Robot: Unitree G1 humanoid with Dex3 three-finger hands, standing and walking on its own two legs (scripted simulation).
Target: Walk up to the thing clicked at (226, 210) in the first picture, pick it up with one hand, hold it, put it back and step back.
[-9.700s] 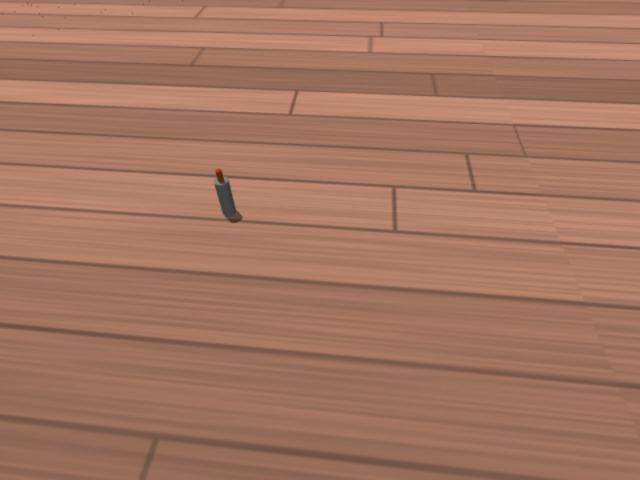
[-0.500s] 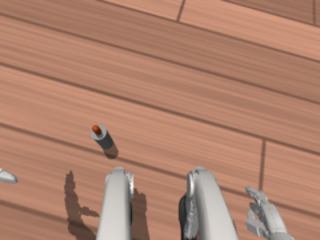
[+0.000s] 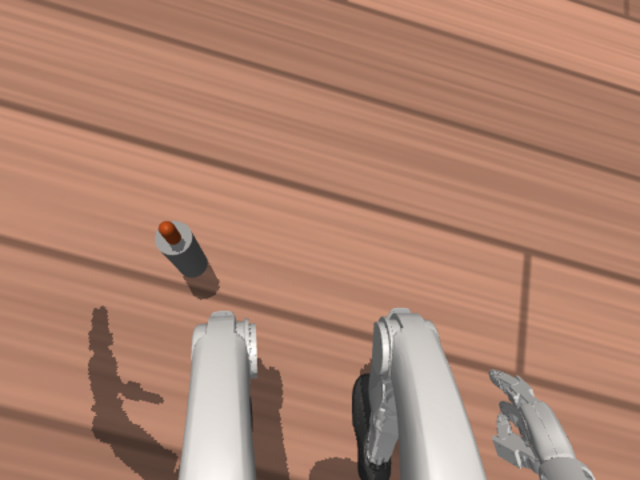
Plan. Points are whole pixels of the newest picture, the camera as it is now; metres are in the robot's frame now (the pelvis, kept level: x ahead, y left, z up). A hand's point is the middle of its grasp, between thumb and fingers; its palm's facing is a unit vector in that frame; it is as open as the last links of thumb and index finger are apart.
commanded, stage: go down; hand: left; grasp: from the side
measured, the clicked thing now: (181, 248) +0.45 +0.25 -0.32
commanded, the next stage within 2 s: approach in 0.72 s
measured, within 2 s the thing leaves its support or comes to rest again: neither
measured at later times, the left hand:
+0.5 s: hand out of the picture +0.37 +0.42 -0.03, palm faces +0.20 -0.97 -0.10, open 17.4 cm
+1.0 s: hand out of the picture +0.38 +0.43 -0.05, palm faces +0.22 -0.97 -0.06, open 17.6 cm
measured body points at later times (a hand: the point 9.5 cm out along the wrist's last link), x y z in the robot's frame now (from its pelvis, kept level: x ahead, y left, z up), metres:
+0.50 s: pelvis -0.01 +0.00 -0.04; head +0.19 +0.07 +0.36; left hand +0.35 +0.47 -0.02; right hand +0.14 -0.27 -0.14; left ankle +0.07 +0.13 -0.41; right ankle +0.09 -0.14 -0.41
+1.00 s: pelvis -0.01 +0.00 -0.06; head +0.20 +0.08 +0.33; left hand +0.36 +0.48 -0.04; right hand +0.14 -0.27 -0.16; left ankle +0.07 +0.13 -0.41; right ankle +0.09 -0.14 -0.41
